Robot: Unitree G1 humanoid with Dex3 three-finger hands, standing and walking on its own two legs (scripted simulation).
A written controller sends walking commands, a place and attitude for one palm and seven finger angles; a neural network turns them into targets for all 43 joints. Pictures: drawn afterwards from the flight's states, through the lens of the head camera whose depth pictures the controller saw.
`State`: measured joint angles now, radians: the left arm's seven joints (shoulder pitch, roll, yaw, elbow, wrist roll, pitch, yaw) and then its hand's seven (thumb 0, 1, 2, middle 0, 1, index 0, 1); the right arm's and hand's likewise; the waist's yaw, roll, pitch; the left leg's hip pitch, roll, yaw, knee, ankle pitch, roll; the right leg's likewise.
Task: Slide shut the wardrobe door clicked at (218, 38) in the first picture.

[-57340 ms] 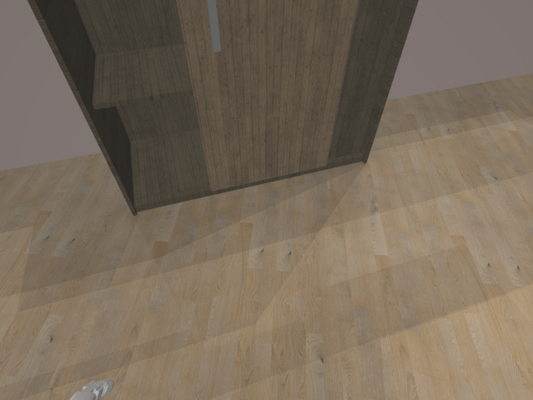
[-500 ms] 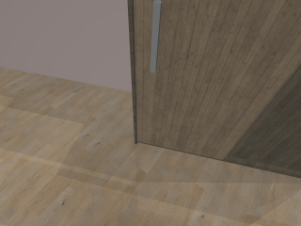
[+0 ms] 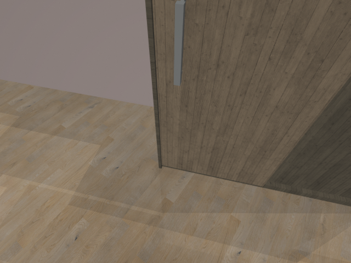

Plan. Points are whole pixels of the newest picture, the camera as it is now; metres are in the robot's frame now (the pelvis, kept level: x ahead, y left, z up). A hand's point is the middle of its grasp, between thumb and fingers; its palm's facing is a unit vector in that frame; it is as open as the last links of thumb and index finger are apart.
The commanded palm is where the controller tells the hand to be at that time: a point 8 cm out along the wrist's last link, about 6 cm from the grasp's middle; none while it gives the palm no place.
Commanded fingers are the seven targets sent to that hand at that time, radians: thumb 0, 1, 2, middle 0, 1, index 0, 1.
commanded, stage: look to check the result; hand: right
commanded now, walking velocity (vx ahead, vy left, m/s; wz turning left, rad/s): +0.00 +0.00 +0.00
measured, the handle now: (180, 45) +0.71 +0.04 +0.12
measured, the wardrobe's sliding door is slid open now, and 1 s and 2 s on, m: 0.00 0.00 0.00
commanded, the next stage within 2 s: stand and wait in 0.38 s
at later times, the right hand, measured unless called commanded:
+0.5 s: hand out of the picture +0.04 -0.20 -0.17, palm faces -0.02 +0.97 -0.24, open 7.4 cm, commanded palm none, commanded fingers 0.00 -0.90 -0.90 0.20 0.30 0.20 0.30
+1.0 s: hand out of the picture +0.08 -0.23 -0.16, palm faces -0.04 +0.95 -0.32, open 7.4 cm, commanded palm none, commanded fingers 0.00 -0.90 -0.90 0.20 0.30 0.20 0.30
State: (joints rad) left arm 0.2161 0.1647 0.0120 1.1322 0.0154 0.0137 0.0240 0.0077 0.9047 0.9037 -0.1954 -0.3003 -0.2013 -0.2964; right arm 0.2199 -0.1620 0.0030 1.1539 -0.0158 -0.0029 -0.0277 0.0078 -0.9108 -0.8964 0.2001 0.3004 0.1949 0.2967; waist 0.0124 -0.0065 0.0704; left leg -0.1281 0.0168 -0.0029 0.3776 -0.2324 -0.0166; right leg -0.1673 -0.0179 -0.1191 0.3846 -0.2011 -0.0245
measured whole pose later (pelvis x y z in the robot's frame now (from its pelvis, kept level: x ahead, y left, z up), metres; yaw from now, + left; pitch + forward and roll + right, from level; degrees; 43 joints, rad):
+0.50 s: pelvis +0.00 +0.00 +0.00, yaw +0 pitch -1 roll +0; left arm 0.18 0.21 0.02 1.13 0.01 0.01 0.02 0.01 0.90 0.90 -0.20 -0.30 -0.20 -0.30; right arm 0.17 -0.21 0.00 1.14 -0.02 -0.01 -0.02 0.01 -0.91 -0.90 0.20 0.30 0.20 0.30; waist 0.01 0.00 0.08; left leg -0.11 0.02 0.00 0.36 -0.23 -0.02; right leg -0.15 -0.02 -0.12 0.36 -0.20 -0.02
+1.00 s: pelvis +0.01 +0.01 +0.00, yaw +0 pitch -1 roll +0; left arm 0.09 0.32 0.02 1.11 0.01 0.01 0.00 0.01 0.90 0.90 -0.20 -0.30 -0.20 -0.30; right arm 0.10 -0.31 -0.01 1.13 -0.02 -0.02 -0.01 0.01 -0.91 -0.90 0.20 0.30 0.20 0.30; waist 0.01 0.00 0.08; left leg -0.08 0.01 0.00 0.30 -0.20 -0.01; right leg -0.12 -0.02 -0.11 0.32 -0.17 -0.01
